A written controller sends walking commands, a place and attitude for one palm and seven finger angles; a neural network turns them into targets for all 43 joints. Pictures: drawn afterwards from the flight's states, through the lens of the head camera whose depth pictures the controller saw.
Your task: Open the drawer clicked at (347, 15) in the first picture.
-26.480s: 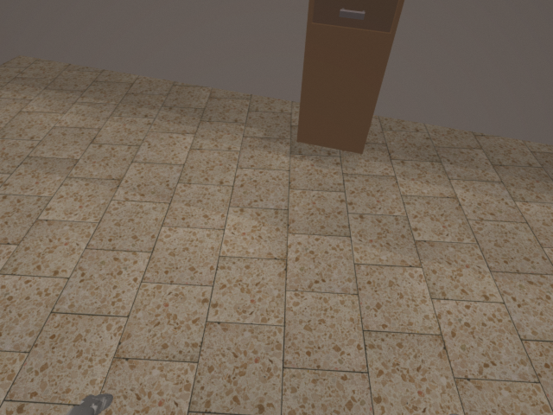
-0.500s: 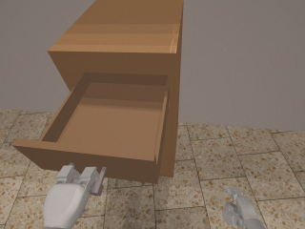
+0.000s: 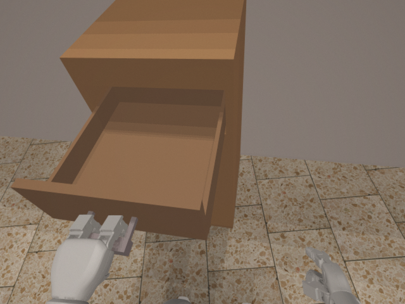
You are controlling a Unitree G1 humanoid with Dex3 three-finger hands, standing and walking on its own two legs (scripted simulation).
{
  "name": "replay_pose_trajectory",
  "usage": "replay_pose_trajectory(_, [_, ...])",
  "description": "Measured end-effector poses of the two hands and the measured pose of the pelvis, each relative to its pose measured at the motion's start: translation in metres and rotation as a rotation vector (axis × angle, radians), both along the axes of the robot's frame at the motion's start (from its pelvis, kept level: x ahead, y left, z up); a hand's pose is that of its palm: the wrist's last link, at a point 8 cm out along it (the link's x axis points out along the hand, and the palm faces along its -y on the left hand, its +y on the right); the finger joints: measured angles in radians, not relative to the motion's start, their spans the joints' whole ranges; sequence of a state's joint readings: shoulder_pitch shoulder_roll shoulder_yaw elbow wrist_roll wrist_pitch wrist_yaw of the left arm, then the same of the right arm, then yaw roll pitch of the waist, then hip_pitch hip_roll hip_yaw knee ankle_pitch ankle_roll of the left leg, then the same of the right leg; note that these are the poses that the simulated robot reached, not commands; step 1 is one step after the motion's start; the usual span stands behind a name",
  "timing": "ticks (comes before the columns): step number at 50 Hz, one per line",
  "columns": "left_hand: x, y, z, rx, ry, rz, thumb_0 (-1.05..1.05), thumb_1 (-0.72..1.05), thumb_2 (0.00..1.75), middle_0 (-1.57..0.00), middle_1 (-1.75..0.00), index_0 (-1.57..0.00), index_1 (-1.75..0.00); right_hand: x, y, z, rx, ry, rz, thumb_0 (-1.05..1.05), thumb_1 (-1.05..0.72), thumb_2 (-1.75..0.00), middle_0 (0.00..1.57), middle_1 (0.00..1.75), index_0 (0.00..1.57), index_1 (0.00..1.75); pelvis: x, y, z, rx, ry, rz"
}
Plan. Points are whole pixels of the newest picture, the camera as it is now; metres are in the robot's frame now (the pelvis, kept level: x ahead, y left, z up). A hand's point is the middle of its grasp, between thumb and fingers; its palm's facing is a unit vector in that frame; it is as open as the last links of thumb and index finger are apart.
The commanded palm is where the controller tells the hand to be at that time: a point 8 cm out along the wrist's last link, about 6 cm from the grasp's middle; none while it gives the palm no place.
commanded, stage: open the thumb to release the handle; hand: left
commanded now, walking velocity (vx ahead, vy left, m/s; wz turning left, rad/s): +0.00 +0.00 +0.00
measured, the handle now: (106, 231) +0.24 +0.21 +0.04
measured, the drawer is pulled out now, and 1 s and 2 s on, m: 0.30 0.29 0.29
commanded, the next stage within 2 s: lift the hand off the handle in 0.32 s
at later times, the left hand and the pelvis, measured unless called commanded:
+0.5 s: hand (104, 261) +0.19 +0.20 +0.02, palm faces +0.01 -0.11 -0.99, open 13.6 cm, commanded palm +0.17 +0.21 +0.08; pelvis -0.01 -0.01 +0.01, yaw +0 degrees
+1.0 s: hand (101, 249) +0.21 +0.20 +0.04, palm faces +0.02 -0.12 -0.99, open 13.3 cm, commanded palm +0.18 +0.21 +0.12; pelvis +0.00 +0.02 +0.02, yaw -1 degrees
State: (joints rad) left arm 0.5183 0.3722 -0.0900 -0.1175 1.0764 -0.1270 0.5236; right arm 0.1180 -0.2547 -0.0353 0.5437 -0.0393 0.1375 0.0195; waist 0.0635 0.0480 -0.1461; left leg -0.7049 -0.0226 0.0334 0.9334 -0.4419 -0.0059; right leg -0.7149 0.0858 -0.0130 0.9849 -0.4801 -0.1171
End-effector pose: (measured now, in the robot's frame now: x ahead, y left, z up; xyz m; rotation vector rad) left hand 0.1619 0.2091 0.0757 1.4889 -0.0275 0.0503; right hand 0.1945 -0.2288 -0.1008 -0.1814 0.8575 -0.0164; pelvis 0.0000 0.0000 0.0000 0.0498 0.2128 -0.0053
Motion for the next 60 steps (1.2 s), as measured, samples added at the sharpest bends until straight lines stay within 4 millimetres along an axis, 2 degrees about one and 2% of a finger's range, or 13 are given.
replay_pose_trajectory(6, [0.002, -0.003, 0.001, -0.006, -0.001, 0.037, 0.00, 0.36, 0.66, -0.38, -1.30, -0.38, -1.30, -0.001, 0.007, 0.000, 0.025, 0.003, -0.006, 0.01, -0.91, -0.90, 0.20, 0.30, 0.20, 0.30, -0.002, -0.003, 0.003, 0.008, -0.011, 0.003])
replay_pose_trajectory(16, [0.002, -0.002, 0.004, -0.005, 0.038, 0.034, 0.00, -0.23, 0.42, -0.38, -1.26, -0.34, -1.23, 0.000, 0.011, 0.018, 0.028, -0.045, 0.001, 0.01, -0.91, -0.90, 0.20, 0.30, 0.20, 0.30, -0.009, -0.010, 0.012, 0.002, -0.050, 0.001])
replay_pose_trajectory(22, [0.004, -0.002, 0.004, -0.009, 0.042, 0.020, 0.00, -0.41, 0.34, -0.37, -1.26, -0.32, -1.21, -0.001, 0.005, 0.022, 0.001, -0.050, -0.004, 0.01, -0.91, -0.90, 0.20, 0.30, 0.20, 0.30, -0.012, -0.009, 0.014, -0.007, -0.054, 0.000])
replay_pose_trajectory(31, [0.012, -0.003, 0.001, -0.027, 0.028, 0.033, 0.00, -0.48, 0.31, -0.35, -1.23, -0.34, -1.24, -0.007, 0.003, 0.017, -0.009, -0.029, -0.010, 0.01, -0.91, -0.90, 0.20, 0.30, 0.20, 0.30, -0.010, -0.004, 0.013, -0.009, -0.043, 0.000])
replay_pose_trajectory(42, [0.018, -0.002, 0.003, -0.030, 0.040, 0.014, 0.00, -0.49, 0.30, -0.36, -1.23, -0.34, -1.23, -0.007, 0.020, 0.017, 0.018, -0.020, -0.013, 0.01, -0.91, -0.90, 0.20, 0.30, 0.20, 0.30, -0.006, 0.008, 0.015, -0.016, -0.051, -0.005])
replay_pose_trajectory(60, [0.021, 0.004, 0.053, -0.071, -0.014, -0.002, 0.00, -0.49, 0.30, -0.35, -1.21, -0.42, -1.24, 0.016, 0.045, 0.044, 0.060, -0.099, 0.023, 0.01, -0.91, -0.90, 0.20, 0.30, 0.20, 0.30, 0.007, 0.026, 0.027, -0.031, -0.111, -0.020])
